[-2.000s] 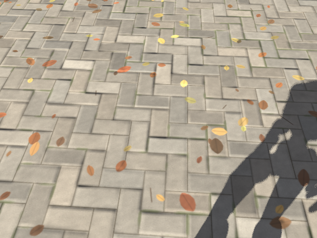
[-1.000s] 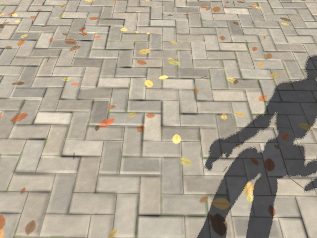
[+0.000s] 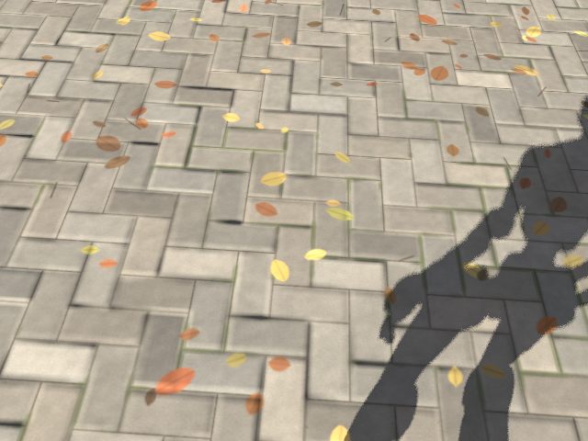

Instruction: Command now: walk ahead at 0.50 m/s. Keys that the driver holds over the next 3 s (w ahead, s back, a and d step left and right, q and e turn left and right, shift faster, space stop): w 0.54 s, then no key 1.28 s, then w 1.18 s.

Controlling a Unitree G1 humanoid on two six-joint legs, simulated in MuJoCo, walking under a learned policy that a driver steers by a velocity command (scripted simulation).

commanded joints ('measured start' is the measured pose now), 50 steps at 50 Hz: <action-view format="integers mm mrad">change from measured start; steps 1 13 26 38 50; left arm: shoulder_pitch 49 -330 -65 -22 -13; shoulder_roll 50 30 94 125 74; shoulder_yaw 23 13 32 23 11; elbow -48 -170 -107 -19 31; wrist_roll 7 7 22 33 19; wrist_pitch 11 7 -4 13 107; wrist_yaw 11 -16 -30 4 38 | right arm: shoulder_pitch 20 224 81 -65 -61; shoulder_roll -81 -148 -131 -46 -107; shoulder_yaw -13 -24 -19 -11 -11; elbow -25 66 13 -22 11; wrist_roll -8 13 34 1 -19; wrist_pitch -17 4 -26 37 54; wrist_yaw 3 -39 -34 -43 -49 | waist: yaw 23 -74 52 17 16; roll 114 83 -27 -50 164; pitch -55 54 -103 -65 -158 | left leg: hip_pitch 129 296 -384 -116 163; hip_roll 252 245 145 100 334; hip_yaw -276 -133 -128 -69 -399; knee -296 -324 807 181 -147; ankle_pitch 90 161 -203 205 142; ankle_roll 166 134 -4 -67 173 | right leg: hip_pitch -137 -254 440 268 42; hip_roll -93 -42 -231 -116 11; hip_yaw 35 -23 327 -34 23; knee -31 -591 -944 -951 -328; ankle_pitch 93 447 197 776 -240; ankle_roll -1 34 -192 -145 84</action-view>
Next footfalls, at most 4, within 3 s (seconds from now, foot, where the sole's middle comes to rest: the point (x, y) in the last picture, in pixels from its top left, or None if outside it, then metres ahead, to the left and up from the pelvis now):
0.42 right None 0.41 -0.15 -0.77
0.88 left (268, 388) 0.60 0.07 -0.77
1.12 right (376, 430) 0.50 -0.18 -0.77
2.58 right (356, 253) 0.99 -0.17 -0.77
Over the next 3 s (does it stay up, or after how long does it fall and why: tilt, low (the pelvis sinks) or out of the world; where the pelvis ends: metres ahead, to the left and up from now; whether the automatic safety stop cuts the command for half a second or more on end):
stays up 1.03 -0.08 0.01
